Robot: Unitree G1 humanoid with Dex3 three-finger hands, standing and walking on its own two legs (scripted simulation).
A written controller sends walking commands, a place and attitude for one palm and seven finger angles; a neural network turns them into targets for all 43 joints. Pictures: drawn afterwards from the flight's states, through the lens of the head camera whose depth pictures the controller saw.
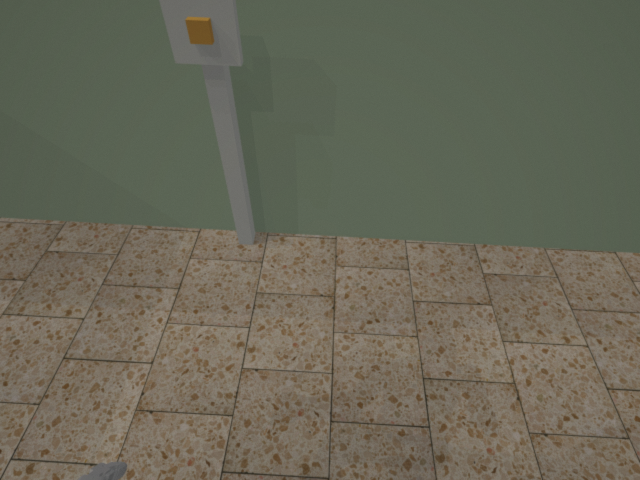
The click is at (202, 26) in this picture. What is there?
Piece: button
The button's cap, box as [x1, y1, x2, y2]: [185, 17, 213, 44]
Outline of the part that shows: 187,17 185,20 190,42 211,44 213,42 213,36 210,19 204,17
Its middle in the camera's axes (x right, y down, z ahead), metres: -0.31 -0.52 +0.97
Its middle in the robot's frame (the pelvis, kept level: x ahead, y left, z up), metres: +1.08 +0.36 +0.10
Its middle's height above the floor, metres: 0.87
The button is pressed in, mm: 0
